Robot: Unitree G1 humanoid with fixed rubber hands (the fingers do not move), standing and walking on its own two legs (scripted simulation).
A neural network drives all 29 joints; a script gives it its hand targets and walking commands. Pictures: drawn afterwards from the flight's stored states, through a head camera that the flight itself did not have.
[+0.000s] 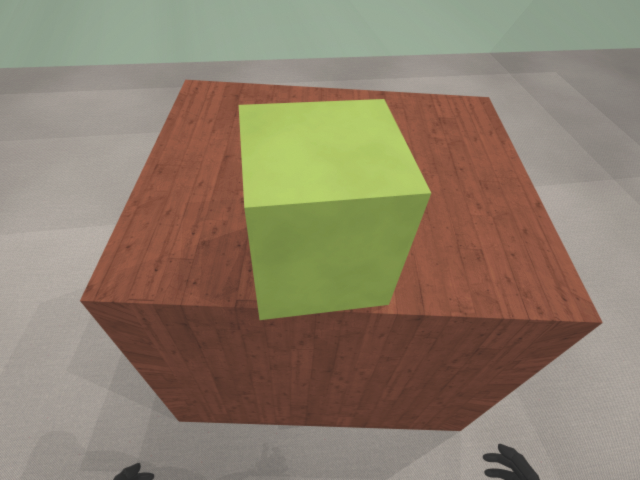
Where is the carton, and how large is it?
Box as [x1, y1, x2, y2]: [239, 99, 430, 319]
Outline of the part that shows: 384,99 239,105 244,208 259,319 388,304 430,195 430,191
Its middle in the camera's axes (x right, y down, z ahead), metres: +0.00 -0.04 +0.58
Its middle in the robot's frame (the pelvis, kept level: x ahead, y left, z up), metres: +0.46 +0.01 +0.05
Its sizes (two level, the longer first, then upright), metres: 0.210 0.200 0.250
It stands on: a pedestal, 0.69 m high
